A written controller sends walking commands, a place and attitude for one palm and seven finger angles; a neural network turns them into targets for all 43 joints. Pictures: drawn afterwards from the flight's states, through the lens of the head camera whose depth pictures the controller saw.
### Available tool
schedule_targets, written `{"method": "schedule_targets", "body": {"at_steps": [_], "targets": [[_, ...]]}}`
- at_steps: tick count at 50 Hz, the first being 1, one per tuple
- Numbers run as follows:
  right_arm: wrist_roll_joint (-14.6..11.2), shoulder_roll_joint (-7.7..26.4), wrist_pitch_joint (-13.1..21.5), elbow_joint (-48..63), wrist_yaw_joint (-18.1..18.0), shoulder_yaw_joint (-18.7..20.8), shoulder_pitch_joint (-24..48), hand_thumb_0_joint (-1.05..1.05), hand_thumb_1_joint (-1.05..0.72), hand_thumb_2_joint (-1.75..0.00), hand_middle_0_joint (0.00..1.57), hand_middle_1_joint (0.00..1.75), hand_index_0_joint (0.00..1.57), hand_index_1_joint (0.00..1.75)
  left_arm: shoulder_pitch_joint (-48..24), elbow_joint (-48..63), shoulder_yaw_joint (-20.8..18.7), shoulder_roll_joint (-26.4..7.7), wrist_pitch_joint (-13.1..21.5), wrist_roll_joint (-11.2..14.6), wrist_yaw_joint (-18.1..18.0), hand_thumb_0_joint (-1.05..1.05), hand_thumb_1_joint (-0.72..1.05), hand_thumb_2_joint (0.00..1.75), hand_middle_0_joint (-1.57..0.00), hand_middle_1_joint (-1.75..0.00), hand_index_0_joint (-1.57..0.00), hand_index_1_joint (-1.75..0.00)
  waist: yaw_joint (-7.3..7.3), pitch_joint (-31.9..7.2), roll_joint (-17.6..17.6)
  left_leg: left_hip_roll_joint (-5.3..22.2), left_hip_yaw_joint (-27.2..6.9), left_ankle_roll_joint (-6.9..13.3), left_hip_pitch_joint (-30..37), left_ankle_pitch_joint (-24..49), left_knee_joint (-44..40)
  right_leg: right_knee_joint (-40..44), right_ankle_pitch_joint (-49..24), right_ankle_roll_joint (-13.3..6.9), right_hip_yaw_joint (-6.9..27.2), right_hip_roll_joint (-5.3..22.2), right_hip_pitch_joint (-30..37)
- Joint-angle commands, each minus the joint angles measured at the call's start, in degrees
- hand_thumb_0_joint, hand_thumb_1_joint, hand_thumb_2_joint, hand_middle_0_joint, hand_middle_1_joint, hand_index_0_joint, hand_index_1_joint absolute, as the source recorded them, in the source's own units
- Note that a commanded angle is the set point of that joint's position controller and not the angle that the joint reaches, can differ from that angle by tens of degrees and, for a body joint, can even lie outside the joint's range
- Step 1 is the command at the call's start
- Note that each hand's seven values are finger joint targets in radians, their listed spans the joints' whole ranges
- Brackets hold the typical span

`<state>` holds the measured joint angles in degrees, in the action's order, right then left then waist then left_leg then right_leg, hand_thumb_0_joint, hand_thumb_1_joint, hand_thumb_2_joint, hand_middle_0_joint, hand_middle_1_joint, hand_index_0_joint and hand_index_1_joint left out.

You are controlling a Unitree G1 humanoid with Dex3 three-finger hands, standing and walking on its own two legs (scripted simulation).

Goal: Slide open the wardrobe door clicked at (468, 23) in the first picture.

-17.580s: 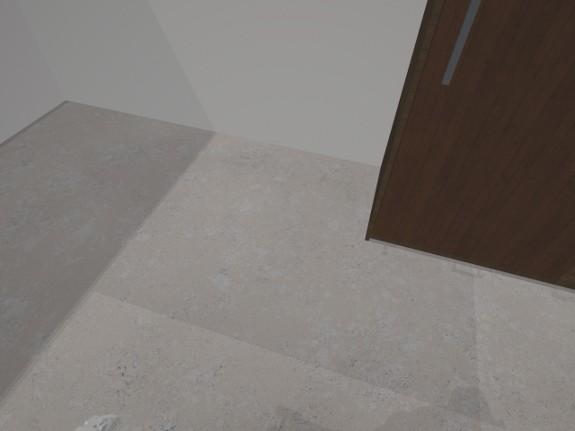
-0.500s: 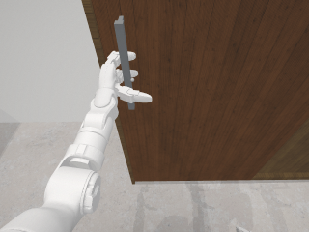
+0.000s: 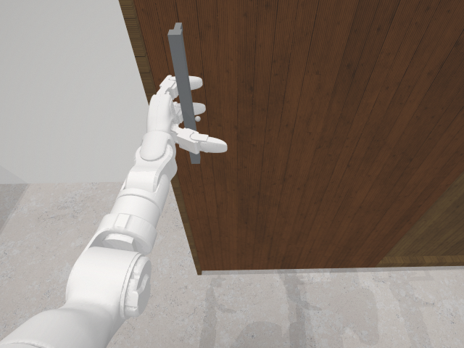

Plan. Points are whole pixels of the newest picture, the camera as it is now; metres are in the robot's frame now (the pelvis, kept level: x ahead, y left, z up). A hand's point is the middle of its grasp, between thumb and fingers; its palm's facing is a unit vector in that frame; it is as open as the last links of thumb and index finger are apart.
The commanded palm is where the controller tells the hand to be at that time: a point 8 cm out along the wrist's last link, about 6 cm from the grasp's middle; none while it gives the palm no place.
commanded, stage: slide the fingers in behind the handle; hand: left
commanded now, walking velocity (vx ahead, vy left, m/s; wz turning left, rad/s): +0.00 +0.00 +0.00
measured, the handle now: (188, 103) +0.52 +0.09 +0.16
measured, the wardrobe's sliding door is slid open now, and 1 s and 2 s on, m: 0.00 0.00 0.00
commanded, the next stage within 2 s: grip the handle and tug to test in 0.06 s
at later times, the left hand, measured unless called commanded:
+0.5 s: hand (197, 118) +0.46 +0.06 +0.17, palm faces -0.03 -1.00 +0.01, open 11.2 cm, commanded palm +0.43 +0.12 +0.17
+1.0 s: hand (200, 117) +0.47 +0.06 +0.16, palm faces -0.01 -1.00 +0.00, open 5.1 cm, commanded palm +0.44 +0.11 +0.17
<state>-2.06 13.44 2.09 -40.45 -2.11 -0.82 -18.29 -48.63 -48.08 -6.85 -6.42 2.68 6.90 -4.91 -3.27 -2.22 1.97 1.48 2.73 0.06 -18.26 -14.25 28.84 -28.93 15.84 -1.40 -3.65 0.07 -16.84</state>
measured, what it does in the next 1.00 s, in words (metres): stands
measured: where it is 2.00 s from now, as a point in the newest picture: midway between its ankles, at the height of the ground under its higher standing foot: outside the picture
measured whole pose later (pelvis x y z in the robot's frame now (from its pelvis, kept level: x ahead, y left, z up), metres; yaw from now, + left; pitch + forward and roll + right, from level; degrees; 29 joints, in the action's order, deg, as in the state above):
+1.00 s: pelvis +0.01 +0.00 +0.00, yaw +0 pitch +5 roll +0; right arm -1.8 13.3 3.0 -41.6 -1.7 -0.2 -19.5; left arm -50.9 -51.6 -6.4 -6.5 4.4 6.4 -6.6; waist -3.9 -2.3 2.0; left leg 1.3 2.8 0.3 -19.8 -15.0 29.7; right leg -29.4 16.3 -1.1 -3.5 0.2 -18.2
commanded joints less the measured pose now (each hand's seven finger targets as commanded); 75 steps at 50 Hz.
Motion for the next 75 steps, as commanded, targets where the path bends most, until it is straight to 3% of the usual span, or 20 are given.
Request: {"method": "schedule_targets", "body": {"at_steps": [1, 8, 9, 16, 18, 21, 23, 32, 35, 38, 41, 43, 51, 53, 56, 58, 60, 66, 69, 75], "targets": [[0.3, 6.9, 1.8, 6.7, -0.5, 2.6, 0.6, 0.0, -0.9, -0.9, 0.2, 0.3, 0.2, 0.3, -29.0, 14.1, -2.2, -9.4, 4.1, -0.3, 0.1, 0.0, -0.5, 0.3, -0.3, -1.2, -0.3, -1.2, 0.25, -19.9, -6.5, -2.2, -1.4, 2.6, 8.6, 13.9, -1.4, 3.3, -21.4, 0.4, 1.9, -1.0, 7.0], [0.0, 6.6, 2.1, 6.9, -0.2, 2.6, 0.9, 0.0, -0.9, -0.9, 0.2, 0.3, 0.2, 0.3, -29.1, 15.5, 0.6, -6.5, 4.1, -0.7, 0.6, 0.0, -0.5, 0.3, -0.3, -1.2, -0.3, -1.2, -0.59, -18.0, -4.6, -1.8, -1.6, 2.4, 10.0, 14.7, -1.2, 3.3, -21.1, 0.2, 1.5, -1.4, 4.6], [0.0, 6.5, 2.1, 7.1, -0.2, 2.7, 1.2, 0.0, -0.9, -0.9, 0.2, 0.3, 0.2, 0.3, -28.6, 15.7, 0.9, -5.9, 3.8, -0.5, 0.7, 0.0, -0.45, 0.32, -0.3, -1.21, -0.3, -1.21, -0.29, -18.8, -2.8, -1.8, -1.3, 2.3, 10.7, 14.8, -1.0, 3.3, -20.8, 0.2, 1.6, -1.4, 4.1], [0.2, 6.8, 1.9, 6.1, -0.7, 2.5, 0.6, 0.0, -0.9, -0.9, 0.2, 0.3, 0.2, 0.3, -31.1, 12.8, -0.3, -7.1, 3.0, -0.3, -0.3, 0.0, -0.13, 0.46, -0.34, -1.25, -0.34, -1.25, -1.01, -17.5, -6.1, -1.7, -2.0, 2.3, 9.5, 12.5, -1.5, 3.8, -17.7, 0.4, 1.4, -1.2, 3.8], [0.2, 6.6, 2.0, 6.2, -0.5, 2.3, 1.0, 0.0, -0.9, -0.9, 0.2, 0.3, 0.2, 0.3, -32.1, 13.7, 0.3, -6.8, 3.6, -0.8, -0.5, 0.0, -0.03, 0.5, -0.35, -1.27, -0.35, -1.27, -0.81, -18.1, -3.4, -1.8, -2.1, 2.1, 9.9, 12.6, -1.5, 3.3, -17.6, 0.2, 1.4, -1.3, 3.2], [0.4, 7.0, 1.9, 5.9, -0.5, 2.5, 0.1, 0.0, -0.9, -0.9, 0.2, 0.3, 0.2, 0.3, -30.0, 11.2, -1.8, -8.7, 4.0, -0.7, -0.9, 0.0, 0.11, 0.56, -0.36, -1.29, -0.36, -1.29, -0.37, -18.8, -6.5, -1.6, -2.4, 2.1, 9.3, 13.5, -1.3, 3.2, -18.0, 0.1, 1.3, -1.2, 4.4], [0.3, 6.7, 2.1, 6.5, -0.3, 2.3, 0.8, 0.0, -0.9, -0.9, 0.2, 0.3, 0.2, 0.3, -30.6, 12.3, -0.1, -6.5, 4.1, -0.6, -0.7, 0.0, 0.2, 0.6, -0.38, -1.3, -0.38, -1.3, -0.32, -19.1, -4.7, -1.7, -2.1, 2.0, 9.5, 13.6, -1.3, 2.8, -18.6, 0.1, 1.3, -1.4, 4.0], [0.4, 6.9, 2.2, 5.2, -0.6, 2.4, -0.4, 0.0, -0.9, -0.9, 0.2, 0.3, 0.2, 0.3, -36.3, 8.6, 0.6, -6.2, 4.5, -1.0, -1.4, 0.0, 0.62, 0.78, -0.42, -1.36, -0.42, -1.36, -2.22, -17.5, -5.6, -1.5, -2.5, 2.1, 8.8, 11.2, -1.1, 3.2, -15.9, 0.4, 1.5, -1.4, 1.3], [0.7, 6.8, 2.8, 4.9, -0.3, 2.5, -1.3, 0.0, -0.9, -0.9, 0.2, 0.3, 0.2, 0.3, -38.2, 10.1, 0.9, -5.6, 5.9, -1.2, -1.7, 0.0, 0.76, 0.84, -0.44, -1.38, -0.44, -1.38, -1.94, -21.1, -2.4, -1.5, -3.0, 1.7, 11.2, 13.6, -0.6, 2.2, -17.0, 0.0, 1.2, -1.5, 1.0], [0.8, 7.0, 3.1, 4.8, -0.1, 2.9, -1.9, 0.0, -0.9, -0.9, 0.2, 0.3, 0.2, 0.3, -34.9, 9.8, -1.3, -7.5, 6.8, -0.9, -1.9, 0.0, 0.9, 0.9, -0.45, -1.4, -0.45, -1.4, -1.11, -23.1, -4.7, -1.3, -2.8, 1.7, 11.3, 16.3, -0.1, 1.7, -19.6, 0.0, 1.2, -1.7, 2.6], [0.7, 7.0, 2.8, 4.5, -0.1, 2.9, -2.3, 0.0, -0.9, -0.9, 0.2, 0.3, 0.2, 0.3, -35.5, 9.4, 1.1, -5.8, 6.9, -1.5, -1.4, 0.0, 0.9, 0.9, -0.45, -1.4, -0.45, -1.4, -2.19, -20.5, -6.7, -1.3, -2.6, 2.0, 9.7, 15.7, -0.3, 2.2, -20.0, 0.3, 1.1, -1.6, 2.9], [0.6, 6.8, 3.0, 5.0, 0.2, 3.0, -1.7, 0.0, -0.9, -0.9, 0.2, 0.3, 0.2, 0.3, -35.9, 12.2, 1.2, -5.7, 7.1, -1.7, -1.5, 0.0, 0.9, 0.9, -0.45, -1.4, -0.45, -1.4, -1.49, -21.9, -2.4, -1.6, -2.4, 1.9, 11.2, 16.0, -0.1, 1.8, -20.2, 0.1, 1.3, -1.7, 2.3], [0.5, 6.9, 2.8, 4.8, -0.1, 3.0, -1.7, 0.0, -0.9, -0.9, 0.2, 0.3, 0.2, 0.3, -33.9, 11.1, 1.4, -5.2, 5.8, -0.7, -0.9, 0.0, 0.9, 0.9, -0.45, -1.4, -0.45, -1.4, -1.96, -19.6, -6.1, -1.6, -2.1, 2.3, 9.9, 15.0, -0.4, 2.8, -20.6, 0.4, 1.2, -1.5, 3.5], [0.3, 6.8, 2.9, 5.6, 0.0, 3.1, -0.9, 0.0, -0.9, -0.9, 0.2, 0.3, 0.2, 0.3, -31.9, 13.2, 0.3, -6.3, 6.0, -0.8, -0.8, 0.0, 0.9, 0.9, -0.45, -1.4, -0.45, -1.4, -0.51, -21.6, -3.9, -1.7, -1.9, 2.1, 10.5, 16.2, -0.5, 2.1, -21.9, 0.1, 1.4, -1.7, 4.6], [0.5, 6.6, 2.8, 5.4, 0.1, 3.1, -1.2, 0.0, -0.9, -0.9, 0.2, 0.3, 0.2, 0.3, -32.0, 13.5, 2.1, -4.4, 5.9, -0.8, -0.7, 0.0, 0.9, 0.9, -0.45, -1.4, -0.45, -1.4, -1.27, -20.9, -5.1, -1.6, -1.8, 2.2, 10.8, 17.4, -0.4, 2.4, -23.1, 0.3, 1.2, -1.5, 4.8], [0.4, 6.9, 2.7, 5.7, 0.0, 3.0, -0.6, 0.0, -0.9, -0.9, 0.2, 0.3, 0.2, 0.3, -30.6, 14.3, -1.0, -7.8, 5.7, -0.5, -0.6, 0.0, 0.9, 0.9, -0.45, -1.4, -0.45, -1.4, -0.36, -21.4, -5.0, -1.8, -1.5, 2.3, 10.4, 17.5, -0.3, 2.3, -24.3, 0.3, 1.7, -1.6, 5.8], [0.3, 6.5, 2.7, 6.3, 0.1, 2.9, -0.1, 0.0, -0.9, -0.9, 0.2, 0.3, 0.2, 0.3, -29.6, 15.6, 0.9, -5.4, 5.4, -0.3, -0.2, 0.0, 0.9, 0.9, -0.45, -1.4, -0.45, -1.4, -0.3, -21.5, -4.5, -2.0, -1.3, 2.3, 10.6, 17.8, -0.4, 2.4, -25.3, 0.3, 1.6, -1.6, 6.2], [0.2, 6.7, 2.1, 7.7, 0.2, 3.0, 1.1, 0.0, -0.9, -0.9, 0.2, 0.3, 0.2, 0.3, -22.3, 19.2, 0.1, -5.8, 3.7, 0.2, 0.5, 0.0, 0.9, 0.9, -0.45, -1.4, -0.45, -1.4, 1.21, -21.7, -6.3, -2.0, -0.6, 2.4, 10.4, 20.3, -0.7, 2.3, -28.9, 0.4, 1.3, -1.3, 9.8], [0.2, 6.3, 2.0, 9.0, 0.5, 3.1, 2.3, 0.0, -0.9, -0.9, 0.2, 0.3, 0.2, 0.3, -19.1, 24.9, 0.7, -4.7, 2.8, 0.2, 0.7, 0.0, 0.9, 0.9, -0.45, -1.4, -0.45, -1.4, 2.23, -23.8, -3.6, -2.0, -0.2, 2.4, 12.4, 24.5, -0.5, 1.5, -33.2, 0.2, 1.4, -1.3, 11.0], [0.1, 6.1, 1.2, 10.3, 0.9, 3.2, 3.4, 0.0, -0.9, -0.9, 0.2, 0.3, 0.2, 0.3, -11.9, 31.2, 2.5, -2.5, -0.9, 0.3, 0.8, 0.0, 0.9, 0.9, -0.45, -1.4, -0.45, -1.4, 2.71, -22.4, -5.8, -1.6, 0.0, 2.4, 13.7, 28.7, -0.5, 1.6, -37.5, 0.6, 1.0, -1.2, 12.1]]}}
